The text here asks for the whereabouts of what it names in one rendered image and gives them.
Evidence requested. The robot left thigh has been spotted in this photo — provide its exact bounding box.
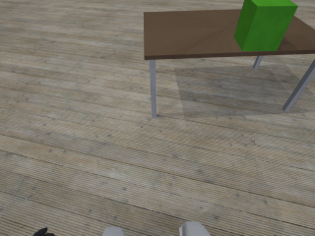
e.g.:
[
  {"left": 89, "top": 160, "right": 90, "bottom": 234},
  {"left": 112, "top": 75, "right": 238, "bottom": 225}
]
[{"left": 101, "top": 226, "right": 125, "bottom": 236}]

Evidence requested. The robot thigh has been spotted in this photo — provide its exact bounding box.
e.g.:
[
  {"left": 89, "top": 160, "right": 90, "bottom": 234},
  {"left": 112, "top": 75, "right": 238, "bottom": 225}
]
[
  {"left": 101, "top": 226, "right": 125, "bottom": 236},
  {"left": 178, "top": 221, "right": 211, "bottom": 236}
]

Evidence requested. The robot right thigh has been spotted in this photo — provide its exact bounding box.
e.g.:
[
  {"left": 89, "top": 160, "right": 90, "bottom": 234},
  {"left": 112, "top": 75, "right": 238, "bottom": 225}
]
[{"left": 178, "top": 221, "right": 211, "bottom": 236}]

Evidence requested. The table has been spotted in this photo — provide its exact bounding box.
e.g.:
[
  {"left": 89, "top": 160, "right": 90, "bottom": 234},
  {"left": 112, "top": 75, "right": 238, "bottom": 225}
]
[{"left": 144, "top": 9, "right": 315, "bottom": 118}]

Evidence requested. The carton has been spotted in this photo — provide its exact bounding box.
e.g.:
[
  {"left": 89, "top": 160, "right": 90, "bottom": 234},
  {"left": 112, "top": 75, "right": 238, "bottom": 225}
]
[{"left": 233, "top": 0, "right": 298, "bottom": 51}]

